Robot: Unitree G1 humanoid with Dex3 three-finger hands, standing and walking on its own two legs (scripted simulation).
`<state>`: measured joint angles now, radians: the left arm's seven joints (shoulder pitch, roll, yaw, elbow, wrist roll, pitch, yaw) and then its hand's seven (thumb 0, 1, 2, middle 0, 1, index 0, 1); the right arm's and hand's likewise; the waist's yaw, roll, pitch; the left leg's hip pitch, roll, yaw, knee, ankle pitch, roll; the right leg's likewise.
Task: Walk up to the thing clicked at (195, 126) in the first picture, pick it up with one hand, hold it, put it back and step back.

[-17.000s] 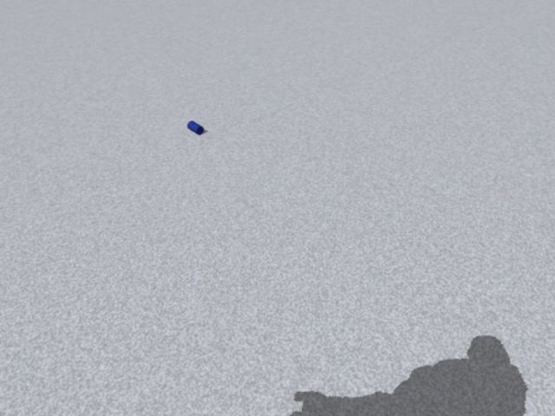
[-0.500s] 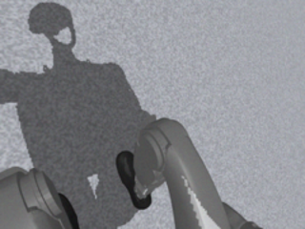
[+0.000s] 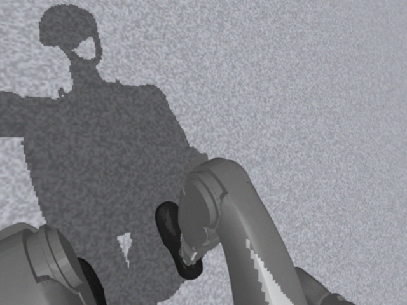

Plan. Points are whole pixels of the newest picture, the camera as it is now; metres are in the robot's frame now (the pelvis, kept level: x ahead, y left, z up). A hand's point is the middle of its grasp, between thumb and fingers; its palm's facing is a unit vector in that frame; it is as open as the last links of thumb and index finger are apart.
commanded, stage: settle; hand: left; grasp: from above
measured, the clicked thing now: out of the picture +0.47 +0.32 -0.28
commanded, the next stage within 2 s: lift in 0.98 s
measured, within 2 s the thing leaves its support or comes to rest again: leaves its support in 0.42 s
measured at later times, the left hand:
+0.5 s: hand out of the picture +0.46 +0.32 -0.22, palm faces -0.43 -0.09 -0.90, open 8.1 cm
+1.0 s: hand out of the picture +0.45 +0.32 -0.13, palm faces -0.48 -0.04 -0.88, open 8.0 cm
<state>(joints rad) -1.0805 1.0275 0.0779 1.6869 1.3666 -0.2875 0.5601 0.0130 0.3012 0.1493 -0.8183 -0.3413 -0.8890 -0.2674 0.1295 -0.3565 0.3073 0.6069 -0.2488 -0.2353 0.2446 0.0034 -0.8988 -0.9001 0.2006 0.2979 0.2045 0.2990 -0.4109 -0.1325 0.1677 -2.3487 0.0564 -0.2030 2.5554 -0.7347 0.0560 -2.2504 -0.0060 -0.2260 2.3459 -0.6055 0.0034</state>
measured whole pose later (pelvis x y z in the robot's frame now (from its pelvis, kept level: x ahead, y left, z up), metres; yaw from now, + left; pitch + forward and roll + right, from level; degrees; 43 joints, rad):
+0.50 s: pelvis +0.00 +0.00 +0.01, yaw +1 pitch +30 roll -14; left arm -0.96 0.95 0.14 1.45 1.34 -0.27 0.46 0.01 0.29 0.07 -0.96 -0.13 -1.01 -0.11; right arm 0.20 -0.34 0.22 0.61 -0.22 -0.19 0.25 0.00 -0.91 -0.90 0.20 0.30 0.21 0.30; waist -0.37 -0.09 0.11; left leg -2.36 0.05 -0.18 2.53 -0.74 0.05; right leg -2.26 -0.02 -0.21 2.34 -0.62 -0.01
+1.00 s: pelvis +0.00 -0.01 +0.03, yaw +6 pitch +33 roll -10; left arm -1.00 0.80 0.03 1.34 1.29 -0.29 0.25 0.00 0.31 0.03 -1.02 0.00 -1.05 0.00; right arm 0.18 -0.33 0.11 0.64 -0.14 -0.06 0.17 0.00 -0.90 -0.90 0.20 0.30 0.20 0.30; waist -0.29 0.00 0.00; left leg -2.31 0.03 -0.11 2.40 -0.68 0.04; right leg -2.24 -0.04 -0.15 2.27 -0.61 -0.02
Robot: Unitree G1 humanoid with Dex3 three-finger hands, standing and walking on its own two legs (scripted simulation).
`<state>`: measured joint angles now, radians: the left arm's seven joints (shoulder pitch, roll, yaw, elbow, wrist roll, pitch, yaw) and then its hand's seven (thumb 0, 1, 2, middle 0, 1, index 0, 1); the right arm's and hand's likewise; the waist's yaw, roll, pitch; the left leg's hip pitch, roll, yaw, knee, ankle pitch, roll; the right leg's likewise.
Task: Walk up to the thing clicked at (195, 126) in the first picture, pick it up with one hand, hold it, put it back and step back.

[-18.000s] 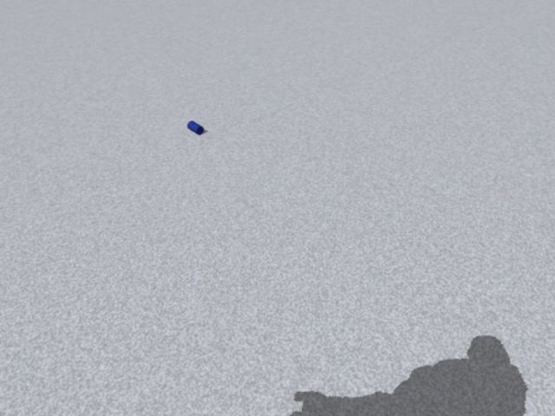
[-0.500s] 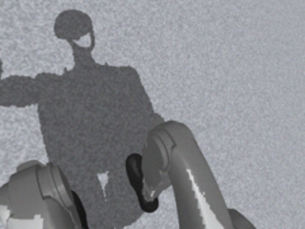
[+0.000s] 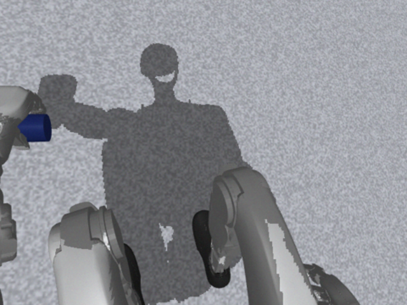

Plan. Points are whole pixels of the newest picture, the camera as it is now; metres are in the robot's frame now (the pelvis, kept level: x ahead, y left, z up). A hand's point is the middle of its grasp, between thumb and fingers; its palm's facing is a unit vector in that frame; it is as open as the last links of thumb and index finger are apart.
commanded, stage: lift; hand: left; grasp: from above
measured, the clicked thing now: (20, 128) +0.50 +0.28 -0.20
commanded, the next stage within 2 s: hold in 1.78 s
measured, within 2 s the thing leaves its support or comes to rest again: neither
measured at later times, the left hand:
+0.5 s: hand out of the picture +0.45 +0.29 -0.08, palm faces -0.49 -0.04 -0.87, open 8.0 cm
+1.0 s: hand out of the picture +0.38 +0.28 +0.12, palm faces -0.45 -0.07 -0.89, open 8.1 cm
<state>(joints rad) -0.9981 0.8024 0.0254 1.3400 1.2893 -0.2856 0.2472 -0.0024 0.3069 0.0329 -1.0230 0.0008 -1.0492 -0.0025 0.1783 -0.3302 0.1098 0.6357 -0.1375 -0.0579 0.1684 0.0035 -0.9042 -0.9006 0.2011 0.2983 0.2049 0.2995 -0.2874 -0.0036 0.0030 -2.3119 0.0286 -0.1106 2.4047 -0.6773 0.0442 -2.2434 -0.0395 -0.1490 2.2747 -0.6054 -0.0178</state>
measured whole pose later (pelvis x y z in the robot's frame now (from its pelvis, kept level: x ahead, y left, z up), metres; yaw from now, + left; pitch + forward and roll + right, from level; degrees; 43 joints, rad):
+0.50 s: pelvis +0.00 +0.00 +0.05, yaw +3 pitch +35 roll -7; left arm -0.83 0.69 0.00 1.10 1.15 -0.23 0.11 -0.01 0.32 0.04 -1.00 -0.03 -1.02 -0.04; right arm 0.24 -0.29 0.02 0.66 -0.05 0.01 0.12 0.01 -0.91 -0.91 0.20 0.30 0.21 0.30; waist -0.21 0.04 -0.12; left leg -2.18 0.03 -0.05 2.22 -0.67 0.06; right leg -2.14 -0.04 -0.09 2.12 -0.61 0.00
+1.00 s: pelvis +0.01 +0.01 +0.20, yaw +6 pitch +28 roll -4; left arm -0.52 0.55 -0.09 0.80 1.05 -0.16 0.06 -0.01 0.29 0.08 -1.00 -0.04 -1.02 -0.06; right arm 0.18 -0.26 -0.02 0.66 0.02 0.04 0.00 0.01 -0.91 -0.90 0.20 0.30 0.21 0.30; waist -0.11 0.05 -0.18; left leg -1.62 0.03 -0.02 1.75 -0.62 0.04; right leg -1.60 -0.02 -0.06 1.67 -0.57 0.01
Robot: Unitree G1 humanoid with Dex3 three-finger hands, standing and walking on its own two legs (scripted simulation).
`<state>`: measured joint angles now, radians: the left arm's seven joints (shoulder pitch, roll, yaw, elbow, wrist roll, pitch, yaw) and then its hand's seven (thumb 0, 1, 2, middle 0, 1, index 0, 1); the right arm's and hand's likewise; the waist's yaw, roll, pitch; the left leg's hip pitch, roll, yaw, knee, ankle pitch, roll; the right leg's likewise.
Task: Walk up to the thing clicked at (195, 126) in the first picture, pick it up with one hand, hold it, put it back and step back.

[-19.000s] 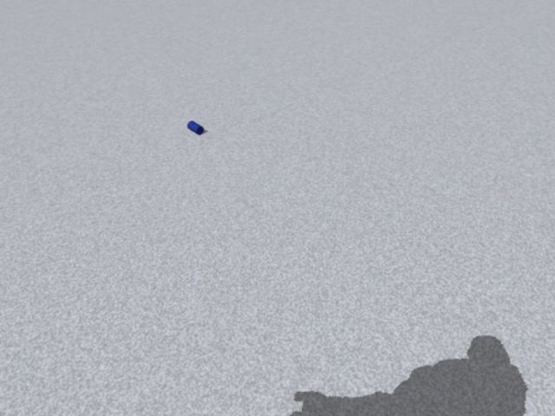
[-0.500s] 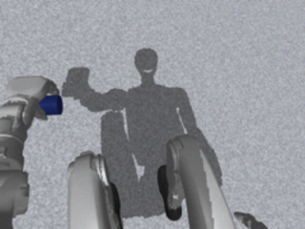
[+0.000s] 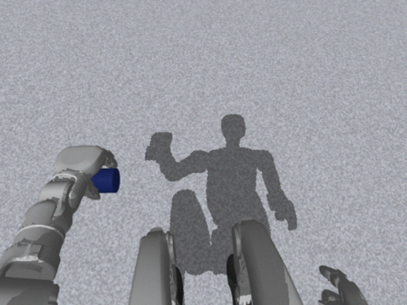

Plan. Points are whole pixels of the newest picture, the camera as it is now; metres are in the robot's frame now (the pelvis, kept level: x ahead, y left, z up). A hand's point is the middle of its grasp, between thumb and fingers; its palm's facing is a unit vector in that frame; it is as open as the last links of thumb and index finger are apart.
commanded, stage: lift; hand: left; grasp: from above
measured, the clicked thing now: (95, 180) +0.41 +0.24 -0.13
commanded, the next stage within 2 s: hold in 0.78 s
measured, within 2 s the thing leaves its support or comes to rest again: neither
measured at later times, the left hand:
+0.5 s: hand (57, 167) +0.36 +0.23 +0.07, palm faces -0.47 -0.01 -0.88, open 8.2 cm
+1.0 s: hand (37, 137) +0.38 +0.23 +0.14, palm faces -0.48 -0.03 -0.88, open 8.1 cm
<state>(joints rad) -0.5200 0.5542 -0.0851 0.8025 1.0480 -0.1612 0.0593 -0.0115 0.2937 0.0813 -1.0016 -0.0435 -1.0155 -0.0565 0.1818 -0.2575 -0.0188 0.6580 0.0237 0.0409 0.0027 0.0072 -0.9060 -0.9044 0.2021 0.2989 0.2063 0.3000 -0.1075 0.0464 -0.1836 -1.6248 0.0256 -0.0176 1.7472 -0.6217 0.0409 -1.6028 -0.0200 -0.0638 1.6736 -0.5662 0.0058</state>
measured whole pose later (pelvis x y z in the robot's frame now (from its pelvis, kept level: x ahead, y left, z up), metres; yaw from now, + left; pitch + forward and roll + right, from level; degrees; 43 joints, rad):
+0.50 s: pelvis +0.04 +0.00 +0.15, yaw +0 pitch +15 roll -2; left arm -0.36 0.45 -0.17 0.86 1.06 -0.13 0.12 -0.02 0.28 0.14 -0.98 -0.07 -0.99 -0.09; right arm 0.27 -0.25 -0.03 0.74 0.05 -0.01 -0.05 0.01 -0.90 -0.90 0.20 0.30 0.21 0.30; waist -0.07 0.03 -0.14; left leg -0.93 0.03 0.02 1.14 -0.48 0.03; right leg -0.92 0.00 -0.03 1.08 -0.42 0.01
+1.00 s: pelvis +0.07 +0.00 +0.20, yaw +0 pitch +9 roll -1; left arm -0.29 0.44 -0.18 0.77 1.03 -0.13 0.05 -0.01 0.32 0.07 -0.97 -0.08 -0.99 -0.07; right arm 0.26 -0.25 -0.05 0.72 0.05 0.02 -0.05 0.01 -0.90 -0.90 0.20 0.30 0.21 0.30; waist -0.04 0.03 -0.08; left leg -0.57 0.02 0.04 0.80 -0.39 0.02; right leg -0.58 0.00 -0.01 0.76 -0.34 0.01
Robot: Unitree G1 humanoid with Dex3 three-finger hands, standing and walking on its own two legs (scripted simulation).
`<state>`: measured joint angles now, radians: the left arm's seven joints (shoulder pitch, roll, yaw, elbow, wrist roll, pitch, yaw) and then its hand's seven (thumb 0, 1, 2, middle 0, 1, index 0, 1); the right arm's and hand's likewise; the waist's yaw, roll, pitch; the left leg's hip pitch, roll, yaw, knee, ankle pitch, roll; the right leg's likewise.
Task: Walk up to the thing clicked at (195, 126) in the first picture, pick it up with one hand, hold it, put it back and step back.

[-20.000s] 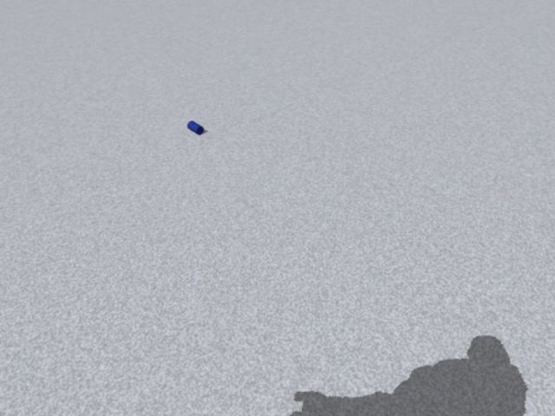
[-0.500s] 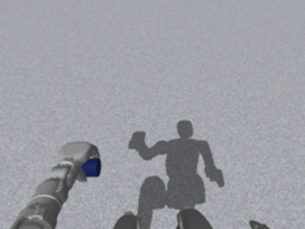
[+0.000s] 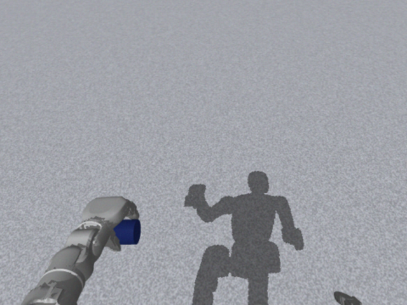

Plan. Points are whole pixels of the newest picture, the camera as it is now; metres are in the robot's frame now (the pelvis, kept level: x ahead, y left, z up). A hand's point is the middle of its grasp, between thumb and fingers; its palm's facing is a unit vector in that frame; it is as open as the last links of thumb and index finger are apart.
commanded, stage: hold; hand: left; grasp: from above
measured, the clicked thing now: (117, 232) +0.32 +0.23 -0.11
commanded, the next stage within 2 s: crouch in 1.78 s
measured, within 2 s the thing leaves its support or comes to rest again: neither
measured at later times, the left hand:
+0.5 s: hand (110, 225) +0.30 +0.22 -0.03, palm faces -0.48 -0.01 -0.88, open 8.0 cm
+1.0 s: hand (110, 235) +0.28 +0.21 -0.01, palm faces -0.47 -0.01 -0.88, open 8.0 cm
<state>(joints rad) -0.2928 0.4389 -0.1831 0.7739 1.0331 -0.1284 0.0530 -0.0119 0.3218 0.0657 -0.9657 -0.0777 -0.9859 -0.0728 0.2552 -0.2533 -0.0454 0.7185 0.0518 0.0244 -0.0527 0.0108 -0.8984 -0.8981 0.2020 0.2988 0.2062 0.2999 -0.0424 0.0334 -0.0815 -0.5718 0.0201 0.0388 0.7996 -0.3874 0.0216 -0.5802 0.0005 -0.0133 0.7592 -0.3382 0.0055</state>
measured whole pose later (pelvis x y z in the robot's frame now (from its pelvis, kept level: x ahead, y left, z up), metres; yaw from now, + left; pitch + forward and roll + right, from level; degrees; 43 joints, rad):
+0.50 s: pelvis +0.01 +0.00 +0.01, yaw +0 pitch +5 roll +0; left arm -0.24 0.45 -0.18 0.66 1.02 -0.14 -0.03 -0.01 0.32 0.05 -0.98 -0.06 -1.00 -0.05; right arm 0.24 -0.26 -0.04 0.69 0.06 0.07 -0.06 0.01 -0.90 -0.90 0.20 0.30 0.21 0.30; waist -0.02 0.04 -0.07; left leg -0.42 0.02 0.05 0.67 -0.34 0.02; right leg -0.44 0.00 0.00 0.65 -0.30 0.00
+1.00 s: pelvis -0.01 -0.01 +0.02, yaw +0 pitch +2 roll +0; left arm -0.20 0.45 -0.19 0.61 1.00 -0.16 -0.06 -0.01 0.33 0.02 -0.98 -0.06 -1.01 -0.05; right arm 0.20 -0.26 -0.03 0.68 0.07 0.08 -0.08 0.01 -0.90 -0.90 0.20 0.30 0.21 0.30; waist -0.01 0.05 -0.03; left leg -0.33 0.01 0.05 0.58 -0.28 0.01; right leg -0.36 0.00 0.00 0.58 -0.25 -0.01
